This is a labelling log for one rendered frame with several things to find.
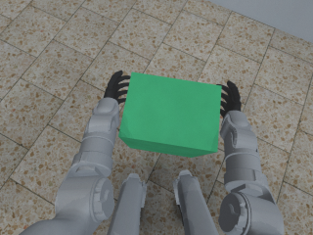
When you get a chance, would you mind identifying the robot right upper arm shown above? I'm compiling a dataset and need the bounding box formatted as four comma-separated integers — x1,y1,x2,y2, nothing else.
218,191,284,235

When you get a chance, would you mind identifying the left robot hand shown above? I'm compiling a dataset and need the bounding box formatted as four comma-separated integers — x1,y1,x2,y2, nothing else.
104,70,131,104

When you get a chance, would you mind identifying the right robot forearm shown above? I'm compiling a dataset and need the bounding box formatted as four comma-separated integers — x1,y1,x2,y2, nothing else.
219,110,285,231

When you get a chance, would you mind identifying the left robot shin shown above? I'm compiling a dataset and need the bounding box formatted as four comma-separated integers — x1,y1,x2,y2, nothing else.
119,173,141,191

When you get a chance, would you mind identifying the robot right thigh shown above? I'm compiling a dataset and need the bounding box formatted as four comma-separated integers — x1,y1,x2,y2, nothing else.
172,174,219,235

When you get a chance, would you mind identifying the robot left upper arm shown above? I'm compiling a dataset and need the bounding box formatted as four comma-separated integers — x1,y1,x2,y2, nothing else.
19,175,115,235

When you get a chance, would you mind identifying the carton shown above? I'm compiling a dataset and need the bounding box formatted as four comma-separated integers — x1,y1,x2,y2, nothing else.
118,71,222,158

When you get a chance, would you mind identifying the left robot forearm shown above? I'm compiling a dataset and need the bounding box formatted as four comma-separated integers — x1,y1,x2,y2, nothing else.
55,97,120,213

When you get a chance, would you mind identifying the right robot hand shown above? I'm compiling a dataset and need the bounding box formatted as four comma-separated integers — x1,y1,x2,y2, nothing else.
216,80,242,118

